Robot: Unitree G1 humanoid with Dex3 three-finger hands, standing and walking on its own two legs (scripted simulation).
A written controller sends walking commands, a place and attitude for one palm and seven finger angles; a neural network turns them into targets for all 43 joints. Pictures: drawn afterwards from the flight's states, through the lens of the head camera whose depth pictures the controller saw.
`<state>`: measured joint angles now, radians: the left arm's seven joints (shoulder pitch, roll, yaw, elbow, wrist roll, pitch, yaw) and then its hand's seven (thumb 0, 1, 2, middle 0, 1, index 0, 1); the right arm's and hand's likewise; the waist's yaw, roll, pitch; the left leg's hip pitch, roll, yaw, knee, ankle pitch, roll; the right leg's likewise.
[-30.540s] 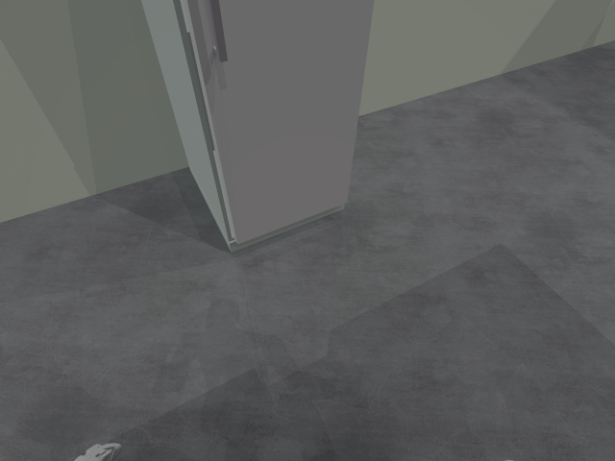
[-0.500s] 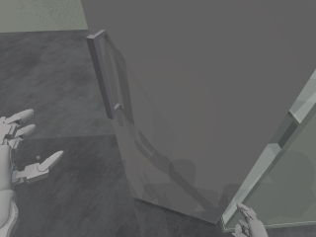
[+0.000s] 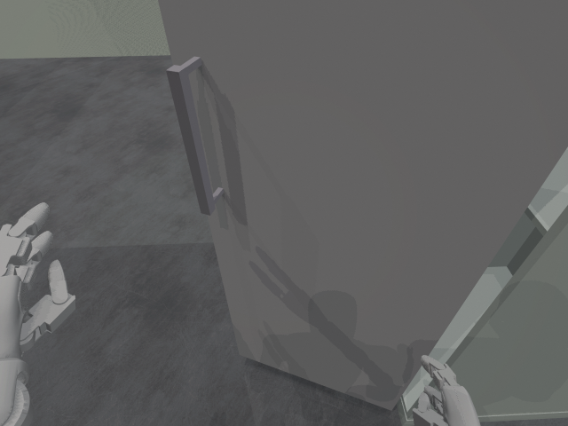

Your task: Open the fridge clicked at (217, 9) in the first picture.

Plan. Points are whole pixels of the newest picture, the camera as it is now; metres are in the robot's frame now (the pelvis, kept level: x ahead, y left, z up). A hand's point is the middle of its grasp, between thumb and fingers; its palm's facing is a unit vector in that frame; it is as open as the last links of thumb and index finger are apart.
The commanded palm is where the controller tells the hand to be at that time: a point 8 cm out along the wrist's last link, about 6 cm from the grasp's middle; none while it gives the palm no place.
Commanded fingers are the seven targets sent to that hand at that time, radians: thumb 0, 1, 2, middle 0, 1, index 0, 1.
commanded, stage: draw the hand back to the body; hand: left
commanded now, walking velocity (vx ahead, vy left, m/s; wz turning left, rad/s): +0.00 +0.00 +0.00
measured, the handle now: (201, 144) +0.45 +0.20 +0.18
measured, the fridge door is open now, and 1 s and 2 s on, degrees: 68 68 68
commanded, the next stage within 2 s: step back with the hand held close in 0.08 s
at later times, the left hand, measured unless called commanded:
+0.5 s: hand (75, 307) +0.18 +0.26 +0.14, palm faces +0.33 -0.82 -0.46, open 7.4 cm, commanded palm +0.12 +0.31 +0.17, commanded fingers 0.00 0.90 0.90 -0.20 -0.30 -0.20 -0.30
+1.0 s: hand out of the picture +0.09 +0.31 +0.15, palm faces +0.47 -0.77 -0.43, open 7.4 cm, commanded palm +0.04 +0.34 +0.17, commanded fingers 0.00 0.90 0.90 -0.20 -0.30 -0.20 -0.30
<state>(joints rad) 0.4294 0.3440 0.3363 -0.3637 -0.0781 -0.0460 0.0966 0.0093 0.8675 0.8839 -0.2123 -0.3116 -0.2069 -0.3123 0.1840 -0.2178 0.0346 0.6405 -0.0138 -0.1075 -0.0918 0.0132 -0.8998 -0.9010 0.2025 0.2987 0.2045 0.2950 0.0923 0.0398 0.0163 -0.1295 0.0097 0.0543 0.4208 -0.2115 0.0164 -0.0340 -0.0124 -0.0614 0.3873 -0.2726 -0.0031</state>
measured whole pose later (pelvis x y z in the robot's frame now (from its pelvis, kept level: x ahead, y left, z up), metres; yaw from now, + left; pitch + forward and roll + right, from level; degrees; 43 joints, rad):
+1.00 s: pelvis -0.10 +0.03 -0.02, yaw +1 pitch +0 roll -2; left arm 0.50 0.39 0.42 -0.51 -0.03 -0.24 0.14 0.01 0.88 0.89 -0.21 -0.30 -0.21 -0.30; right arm 0.22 -0.21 0.01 0.59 -0.01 -0.10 -0.08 0.01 -0.90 -0.90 0.20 0.30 0.21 0.30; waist 0.04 0.00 0.04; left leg -0.46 -0.01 0.04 0.61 -0.23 0.05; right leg -0.34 0.01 0.00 0.54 -0.19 0.03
